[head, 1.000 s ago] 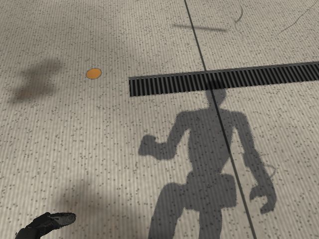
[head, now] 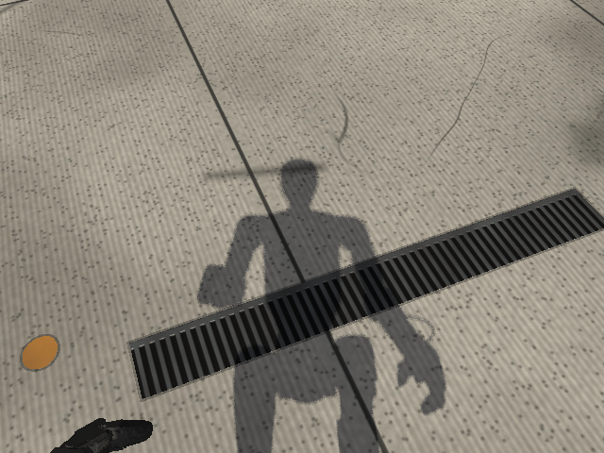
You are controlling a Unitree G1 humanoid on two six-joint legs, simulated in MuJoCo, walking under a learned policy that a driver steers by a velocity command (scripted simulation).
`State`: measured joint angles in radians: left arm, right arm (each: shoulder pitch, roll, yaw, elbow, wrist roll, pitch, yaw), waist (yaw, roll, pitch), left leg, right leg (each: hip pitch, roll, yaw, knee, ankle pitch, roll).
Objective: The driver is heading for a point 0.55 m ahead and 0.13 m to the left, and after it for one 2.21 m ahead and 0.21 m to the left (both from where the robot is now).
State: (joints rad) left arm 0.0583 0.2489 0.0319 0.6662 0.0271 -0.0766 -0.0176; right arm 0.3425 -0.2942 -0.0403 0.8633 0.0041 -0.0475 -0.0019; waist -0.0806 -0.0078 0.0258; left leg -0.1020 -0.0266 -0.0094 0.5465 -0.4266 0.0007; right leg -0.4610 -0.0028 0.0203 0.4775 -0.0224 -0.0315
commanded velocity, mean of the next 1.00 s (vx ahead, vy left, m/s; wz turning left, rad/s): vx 0.34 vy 0.00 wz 0.35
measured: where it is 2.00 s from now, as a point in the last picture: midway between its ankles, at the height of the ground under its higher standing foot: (203, 306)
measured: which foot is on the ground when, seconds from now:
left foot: up 0.00-0.38, down 0.40-0.88, up 0.90-1.00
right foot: down 0.00-0.40, up 0.42-0.84, down 0.86-1.00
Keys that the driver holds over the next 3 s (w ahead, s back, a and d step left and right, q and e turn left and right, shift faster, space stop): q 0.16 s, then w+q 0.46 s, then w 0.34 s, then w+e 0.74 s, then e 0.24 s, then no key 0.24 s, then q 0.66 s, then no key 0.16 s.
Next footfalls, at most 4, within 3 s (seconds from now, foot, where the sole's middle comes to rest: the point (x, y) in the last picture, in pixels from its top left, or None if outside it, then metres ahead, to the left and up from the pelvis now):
0.40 left None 0.06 0.12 -0.77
0.86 right None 0.44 0.00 -0.76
1.32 left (150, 397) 0.62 0.34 -0.76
1.82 right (253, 279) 0.92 0.10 -0.77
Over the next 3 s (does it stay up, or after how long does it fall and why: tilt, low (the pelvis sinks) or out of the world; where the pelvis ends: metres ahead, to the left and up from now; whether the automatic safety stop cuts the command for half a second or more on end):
stays up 0.93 0.25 0.01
